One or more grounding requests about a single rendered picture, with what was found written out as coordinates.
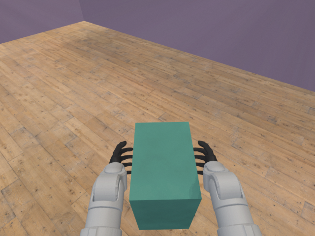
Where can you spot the left robot hand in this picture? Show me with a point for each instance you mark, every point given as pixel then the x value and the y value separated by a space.
pixel 116 157

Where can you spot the robot left forearm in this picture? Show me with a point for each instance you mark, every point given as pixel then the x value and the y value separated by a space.
pixel 106 202

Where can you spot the right robot hand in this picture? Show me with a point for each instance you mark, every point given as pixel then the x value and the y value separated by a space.
pixel 207 151

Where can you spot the robot right forearm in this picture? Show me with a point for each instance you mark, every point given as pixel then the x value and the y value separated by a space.
pixel 229 201

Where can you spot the carton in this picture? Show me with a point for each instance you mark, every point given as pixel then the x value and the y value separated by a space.
pixel 164 187

